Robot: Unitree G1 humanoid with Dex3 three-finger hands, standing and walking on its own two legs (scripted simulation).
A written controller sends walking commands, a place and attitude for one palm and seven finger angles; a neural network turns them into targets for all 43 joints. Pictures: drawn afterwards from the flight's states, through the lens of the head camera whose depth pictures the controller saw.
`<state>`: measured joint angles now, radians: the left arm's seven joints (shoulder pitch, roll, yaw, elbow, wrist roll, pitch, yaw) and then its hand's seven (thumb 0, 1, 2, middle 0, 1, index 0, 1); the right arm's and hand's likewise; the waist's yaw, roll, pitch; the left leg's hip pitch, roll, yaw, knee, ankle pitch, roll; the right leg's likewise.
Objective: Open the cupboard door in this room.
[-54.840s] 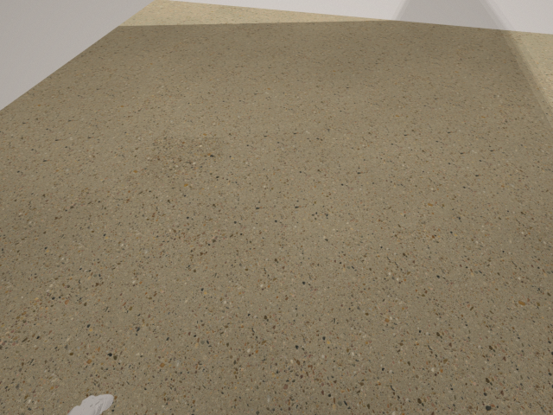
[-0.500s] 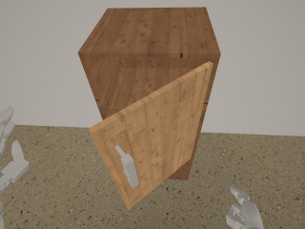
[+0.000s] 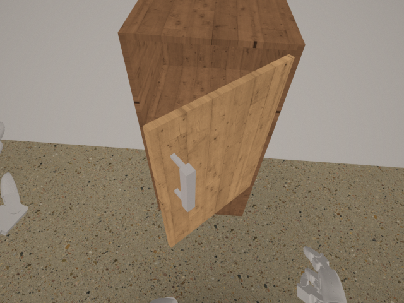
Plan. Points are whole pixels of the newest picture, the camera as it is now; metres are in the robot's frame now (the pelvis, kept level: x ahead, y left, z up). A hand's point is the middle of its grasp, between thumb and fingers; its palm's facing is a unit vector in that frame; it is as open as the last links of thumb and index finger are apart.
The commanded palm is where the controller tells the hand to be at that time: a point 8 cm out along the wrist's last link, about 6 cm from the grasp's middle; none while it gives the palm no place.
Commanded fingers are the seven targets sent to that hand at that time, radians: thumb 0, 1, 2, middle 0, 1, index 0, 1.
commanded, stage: step back with the hand held close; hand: left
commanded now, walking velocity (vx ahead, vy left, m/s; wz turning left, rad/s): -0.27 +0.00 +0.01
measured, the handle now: (182, 183) +0.36 +0.07 +0.00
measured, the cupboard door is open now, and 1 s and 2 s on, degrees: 43 43 43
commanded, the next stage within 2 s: stop stepping back and stand still in 0.50 s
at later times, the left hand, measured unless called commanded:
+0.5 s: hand out of the picture +0.14 +0.26 +0.18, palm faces +0.43 -0.78 -0.44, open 7.4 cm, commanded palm +0.08 +0.29 +0.19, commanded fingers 0.00 0.90 0.90 -0.20 -0.30 -0.20 -0.30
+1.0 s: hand out of the picture +0.08 +0.26 +0.17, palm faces +0.44 -0.81 -0.39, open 7.4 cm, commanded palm +0.02 +0.28 +0.19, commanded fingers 0.00 0.90 0.90 -0.20 -0.30 -0.20 -0.30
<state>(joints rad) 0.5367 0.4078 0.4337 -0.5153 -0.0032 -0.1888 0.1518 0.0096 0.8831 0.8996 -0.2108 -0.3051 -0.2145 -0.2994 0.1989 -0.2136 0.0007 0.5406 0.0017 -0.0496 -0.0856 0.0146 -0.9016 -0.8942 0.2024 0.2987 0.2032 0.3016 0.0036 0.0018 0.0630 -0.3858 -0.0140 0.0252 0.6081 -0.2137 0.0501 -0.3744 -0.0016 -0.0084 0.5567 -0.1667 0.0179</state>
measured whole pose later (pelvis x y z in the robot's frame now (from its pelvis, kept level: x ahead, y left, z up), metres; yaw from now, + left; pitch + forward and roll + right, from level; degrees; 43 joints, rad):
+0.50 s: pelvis -0.07 -0.01 +0.01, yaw -1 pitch +4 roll -3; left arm 0.54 0.42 0.45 -0.56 -0.06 -0.21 0.17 0.01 0.89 0.90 -0.21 -0.30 -0.21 -0.30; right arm 0.17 -0.15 0.01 0.64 -0.03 -0.12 -0.05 0.01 -0.90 -0.89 0.20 0.30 0.20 0.30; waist 0.02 0.00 -0.01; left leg -0.51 0.05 0.02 0.39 0.03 0.03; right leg -0.15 0.05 -0.01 0.55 -0.44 -0.02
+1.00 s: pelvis -0.13 -0.01 +0.00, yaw -3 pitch -1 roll -1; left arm 0.50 0.39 0.41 -0.45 -0.04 -0.18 0.17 0.01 0.88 0.90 -0.21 -0.31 -0.21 -0.30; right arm 0.26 -0.24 -0.01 0.68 0.00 -0.12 -0.10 0.02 -0.90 -0.89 0.20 0.30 0.20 0.30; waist 0.01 -0.03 -0.01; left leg -0.36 -0.02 0.01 0.54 -0.16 0.03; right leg -0.12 0.01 0.01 0.54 -0.37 0.01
